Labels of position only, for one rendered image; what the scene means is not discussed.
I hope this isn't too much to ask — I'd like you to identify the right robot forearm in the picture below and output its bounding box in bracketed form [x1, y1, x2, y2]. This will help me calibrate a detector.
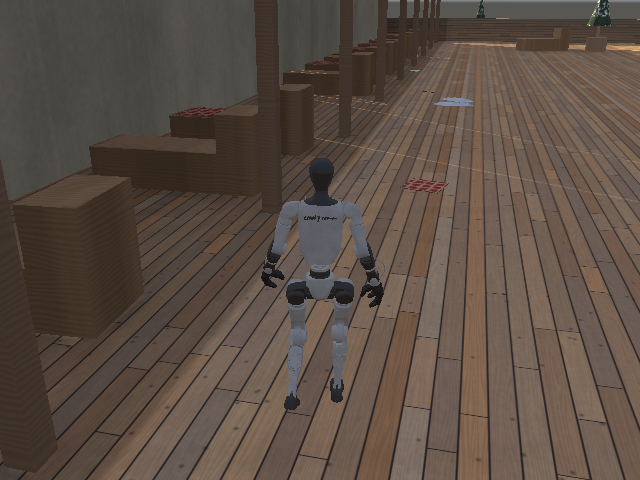
[360, 242, 381, 287]

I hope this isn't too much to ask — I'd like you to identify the left robot shin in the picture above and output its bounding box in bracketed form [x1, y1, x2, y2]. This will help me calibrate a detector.
[287, 329, 303, 398]

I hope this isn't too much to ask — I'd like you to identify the right robot upper arm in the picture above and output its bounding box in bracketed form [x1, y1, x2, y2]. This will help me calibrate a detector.
[342, 201, 370, 258]

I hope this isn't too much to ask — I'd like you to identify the left robot hand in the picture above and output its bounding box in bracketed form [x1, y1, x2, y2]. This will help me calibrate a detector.
[261, 270, 285, 288]

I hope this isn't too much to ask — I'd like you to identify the left robot forearm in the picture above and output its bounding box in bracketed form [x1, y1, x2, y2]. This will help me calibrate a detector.
[263, 239, 281, 274]

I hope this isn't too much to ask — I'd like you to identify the left robot foot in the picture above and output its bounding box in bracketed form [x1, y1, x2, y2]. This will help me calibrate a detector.
[284, 393, 300, 410]

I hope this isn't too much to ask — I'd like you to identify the left robot upper arm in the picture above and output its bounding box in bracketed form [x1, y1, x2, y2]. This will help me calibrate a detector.
[271, 201, 300, 255]

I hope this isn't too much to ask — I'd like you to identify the right robot hand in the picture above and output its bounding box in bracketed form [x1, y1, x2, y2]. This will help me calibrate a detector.
[360, 282, 384, 308]

